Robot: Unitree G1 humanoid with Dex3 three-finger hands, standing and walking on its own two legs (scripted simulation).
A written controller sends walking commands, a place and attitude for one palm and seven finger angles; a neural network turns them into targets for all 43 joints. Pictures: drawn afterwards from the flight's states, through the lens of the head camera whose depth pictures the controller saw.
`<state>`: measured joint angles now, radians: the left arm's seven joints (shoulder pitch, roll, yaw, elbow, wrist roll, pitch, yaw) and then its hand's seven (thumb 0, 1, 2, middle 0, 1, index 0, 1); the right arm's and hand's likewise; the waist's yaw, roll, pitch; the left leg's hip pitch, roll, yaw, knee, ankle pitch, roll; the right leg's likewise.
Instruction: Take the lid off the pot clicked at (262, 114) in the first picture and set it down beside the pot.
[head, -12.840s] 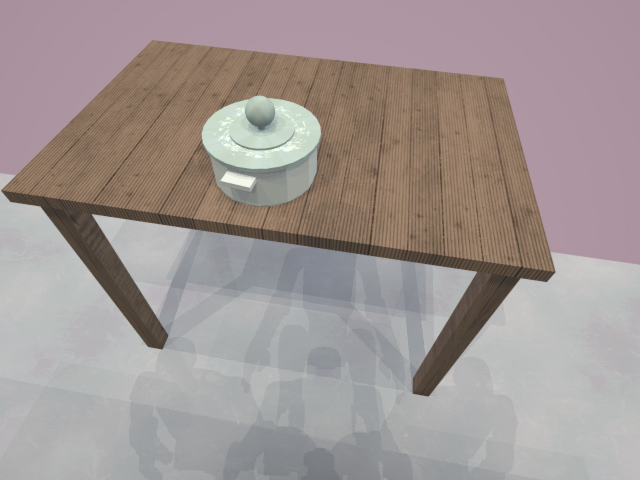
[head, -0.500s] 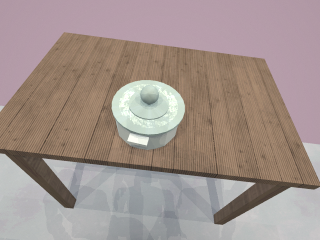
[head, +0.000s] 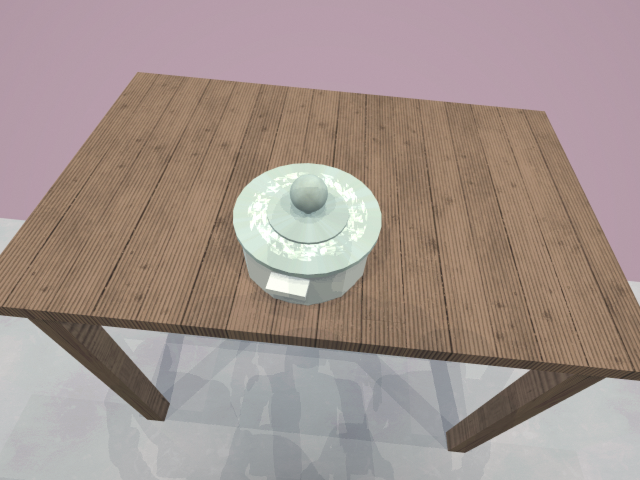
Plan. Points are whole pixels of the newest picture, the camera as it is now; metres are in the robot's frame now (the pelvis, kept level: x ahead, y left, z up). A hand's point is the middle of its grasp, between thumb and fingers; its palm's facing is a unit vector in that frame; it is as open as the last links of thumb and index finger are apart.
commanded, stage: look again from close up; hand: left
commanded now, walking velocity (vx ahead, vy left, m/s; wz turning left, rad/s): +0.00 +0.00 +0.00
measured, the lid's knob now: (308, 193) +0.45 +0.05 +0.11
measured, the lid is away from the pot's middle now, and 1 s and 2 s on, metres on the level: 0.00 0.00 0.00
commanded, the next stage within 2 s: lift the closed hand beside the body in 1.02 s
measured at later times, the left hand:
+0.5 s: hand out of the picture +0.01 +0.14 -0.18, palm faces +0.00 -0.99 -0.16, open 7.4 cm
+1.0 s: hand out of the picture +0.00 +0.14 -0.18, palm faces +0.00 -0.99 -0.15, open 7.4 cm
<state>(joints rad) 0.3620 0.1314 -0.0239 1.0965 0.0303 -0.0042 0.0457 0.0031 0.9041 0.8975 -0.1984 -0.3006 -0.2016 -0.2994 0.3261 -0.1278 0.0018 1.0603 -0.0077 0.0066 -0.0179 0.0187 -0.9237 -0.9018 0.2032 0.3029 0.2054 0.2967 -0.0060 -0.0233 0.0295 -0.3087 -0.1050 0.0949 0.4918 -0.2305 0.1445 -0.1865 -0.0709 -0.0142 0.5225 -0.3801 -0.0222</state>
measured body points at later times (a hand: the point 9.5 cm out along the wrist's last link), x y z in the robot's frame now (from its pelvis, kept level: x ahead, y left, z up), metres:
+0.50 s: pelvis +0.01 -0.02 +0.00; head +0.03 +0.00 +0.45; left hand +0.01 +0.19 -0.17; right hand +0.06 -0.25 -0.14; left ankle +0.02 +0.02 -0.73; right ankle -0.06 -0.16 -0.73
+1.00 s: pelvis +0.01 -0.02 +0.01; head +0.03 +0.01 +0.45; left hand +0.00 +0.19 -0.17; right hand +0.03 -0.25 -0.14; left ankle +0.02 +0.02 -0.73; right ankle -0.06 -0.16 -0.73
